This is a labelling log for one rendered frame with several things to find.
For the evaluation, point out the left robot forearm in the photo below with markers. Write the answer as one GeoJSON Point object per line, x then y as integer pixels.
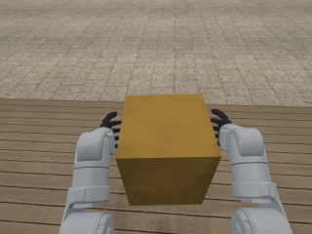
{"type": "Point", "coordinates": [90, 176]}

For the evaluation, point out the right robot hand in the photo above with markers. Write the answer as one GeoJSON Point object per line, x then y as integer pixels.
{"type": "Point", "coordinates": [224, 120]}

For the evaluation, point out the left robot upper arm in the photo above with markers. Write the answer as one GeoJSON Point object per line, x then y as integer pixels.
{"type": "Point", "coordinates": [88, 223]}

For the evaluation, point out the right robot forearm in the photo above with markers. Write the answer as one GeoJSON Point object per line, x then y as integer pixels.
{"type": "Point", "coordinates": [251, 176]}

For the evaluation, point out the left robot hand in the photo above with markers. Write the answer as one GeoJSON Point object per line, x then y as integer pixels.
{"type": "Point", "coordinates": [107, 124]}

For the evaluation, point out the carton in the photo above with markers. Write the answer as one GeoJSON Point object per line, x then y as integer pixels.
{"type": "Point", "coordinates": [167, 152]}

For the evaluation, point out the right robot upper arm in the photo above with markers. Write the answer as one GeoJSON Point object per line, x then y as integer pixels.
{"type": "Point", "coordinates": [259, 221]}

